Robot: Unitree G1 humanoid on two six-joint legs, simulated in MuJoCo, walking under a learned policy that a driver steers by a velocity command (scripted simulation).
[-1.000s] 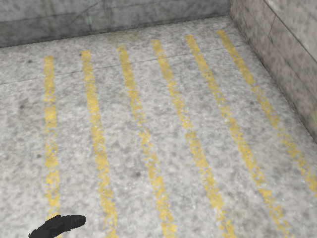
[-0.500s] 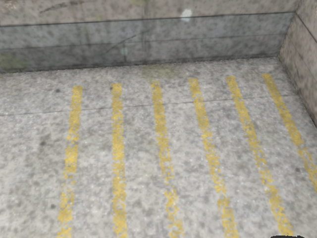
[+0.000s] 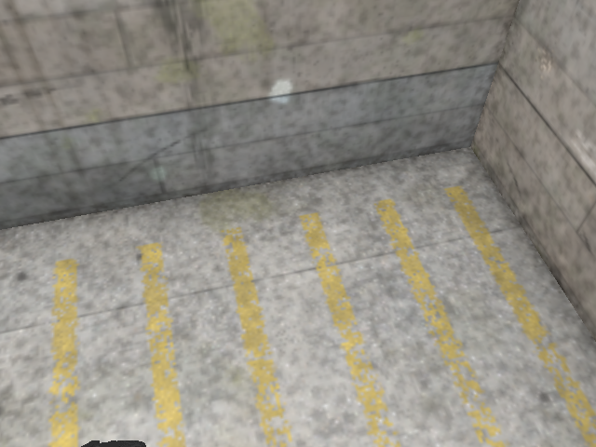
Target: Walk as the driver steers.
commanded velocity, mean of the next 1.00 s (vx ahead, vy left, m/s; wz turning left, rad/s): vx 0.37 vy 0.00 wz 0.40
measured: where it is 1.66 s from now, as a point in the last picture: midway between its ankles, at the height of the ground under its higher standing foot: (263, 433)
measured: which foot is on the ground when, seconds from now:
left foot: down 0.00-0.08, up 0.10-0.60, down 0.62-1.00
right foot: up 0.00-0.04, down 0.06-0.60, up 0.62-1.00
